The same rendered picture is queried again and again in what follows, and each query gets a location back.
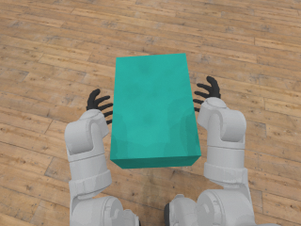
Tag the right robot forearm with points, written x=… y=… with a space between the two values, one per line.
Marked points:
x=226 y=141

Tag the right robot thigh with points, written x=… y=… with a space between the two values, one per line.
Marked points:
x=183 y=211

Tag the robot right upper arm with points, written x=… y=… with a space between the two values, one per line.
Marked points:
x=225 y=207

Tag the robot left upper arm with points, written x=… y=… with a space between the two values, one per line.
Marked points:
x=103 y=211

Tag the right robot hand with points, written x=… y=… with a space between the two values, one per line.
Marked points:
x=213 y=91

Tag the left robot forearm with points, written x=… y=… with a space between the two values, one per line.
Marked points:
x=85 y=151

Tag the robot right shin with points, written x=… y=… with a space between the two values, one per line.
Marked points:
x=171 y=223

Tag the left robot hand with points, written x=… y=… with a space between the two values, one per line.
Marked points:
x=93 y=104

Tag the carton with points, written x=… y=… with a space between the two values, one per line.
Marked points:
x=154 y=122

